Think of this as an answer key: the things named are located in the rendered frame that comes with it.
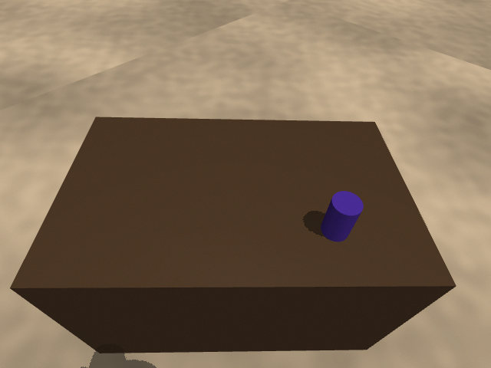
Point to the can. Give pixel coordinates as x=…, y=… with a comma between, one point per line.
x=343, y=211

